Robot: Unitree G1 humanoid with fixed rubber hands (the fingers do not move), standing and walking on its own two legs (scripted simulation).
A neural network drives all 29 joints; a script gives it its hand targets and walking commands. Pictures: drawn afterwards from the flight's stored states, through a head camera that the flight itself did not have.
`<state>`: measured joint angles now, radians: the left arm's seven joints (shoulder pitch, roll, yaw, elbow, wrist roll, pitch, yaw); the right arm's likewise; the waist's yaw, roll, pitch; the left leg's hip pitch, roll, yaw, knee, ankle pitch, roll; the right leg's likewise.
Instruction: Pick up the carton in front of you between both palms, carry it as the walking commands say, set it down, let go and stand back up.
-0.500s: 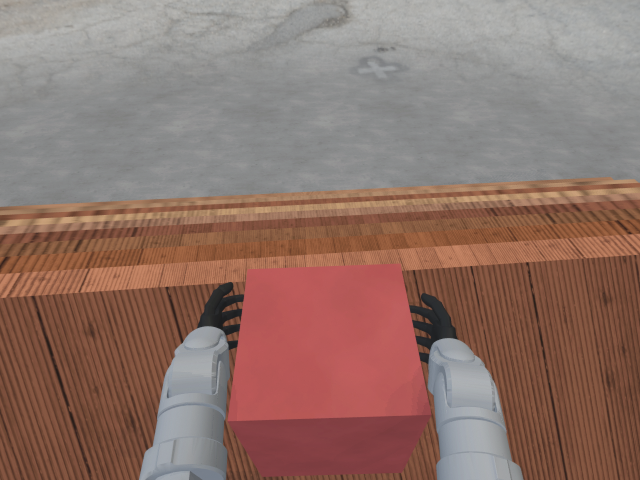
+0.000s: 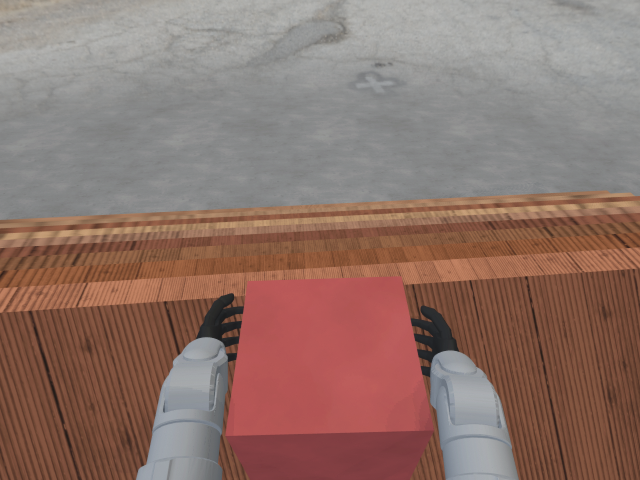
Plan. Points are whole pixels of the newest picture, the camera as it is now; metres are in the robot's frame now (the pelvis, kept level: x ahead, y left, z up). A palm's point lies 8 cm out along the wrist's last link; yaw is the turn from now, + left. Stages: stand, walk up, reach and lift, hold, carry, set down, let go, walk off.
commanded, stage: reach and lift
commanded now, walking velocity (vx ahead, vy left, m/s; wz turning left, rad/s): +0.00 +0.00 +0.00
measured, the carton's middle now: (327, 389) +0.28 +0.00 -0.04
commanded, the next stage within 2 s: hold in 0.02 s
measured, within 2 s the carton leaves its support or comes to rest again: neither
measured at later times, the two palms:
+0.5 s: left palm (206, 352) +0.28 +0.15 +0.05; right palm (448, 364) +0.27 -0.15 +0.05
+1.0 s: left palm (207, 348) +0.28 +0.15 +0.05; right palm (447, 360) +0.28 -0.15 +0.05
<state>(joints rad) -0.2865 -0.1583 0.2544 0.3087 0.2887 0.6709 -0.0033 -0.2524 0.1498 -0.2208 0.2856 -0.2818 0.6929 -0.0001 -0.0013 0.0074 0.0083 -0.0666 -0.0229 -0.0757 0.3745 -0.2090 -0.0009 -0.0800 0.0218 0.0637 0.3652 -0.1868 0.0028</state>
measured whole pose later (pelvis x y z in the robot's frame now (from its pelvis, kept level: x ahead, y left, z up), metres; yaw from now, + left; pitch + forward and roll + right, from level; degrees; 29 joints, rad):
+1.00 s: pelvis +0.00 +0.00 +0.00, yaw +0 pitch -8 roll +0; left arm -0.28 -0.16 0.24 0.24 0.29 0.75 -0.01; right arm -0.25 0.15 -0.20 0.22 -0.28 0.78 0.00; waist 0.00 0.01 0.02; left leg -0.03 -0.02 -0.08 0.36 -0.20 0.00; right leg -0.04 0.02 0.07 0.35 -0.18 0.00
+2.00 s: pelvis +0.19 -0.01 +0.00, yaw +3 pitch +6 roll +0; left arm -0.15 -0.13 0.10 -0.31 0.11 1.21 0.09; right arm -0.13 0.13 -0.12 -0.34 -0.09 1.24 -0.10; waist 0.01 0.00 -0.14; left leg -0.52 0.08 0.09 0.99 -0.34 0.01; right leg -0.23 -0.02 -0.21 0.37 -0.24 -0.05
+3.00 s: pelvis +0.81 +0.03 -0.01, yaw +3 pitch +5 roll +2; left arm -0.69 0.00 0.22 0.09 0.03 1.17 0.14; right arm -0.69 0.00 -0.20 0.07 -0.07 1.22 -0.12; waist 0.06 -0.01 0.06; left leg -0.71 0.04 0.02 1.16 -0.33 0.05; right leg -0.35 0.00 -0.18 0.56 -0.30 -0.11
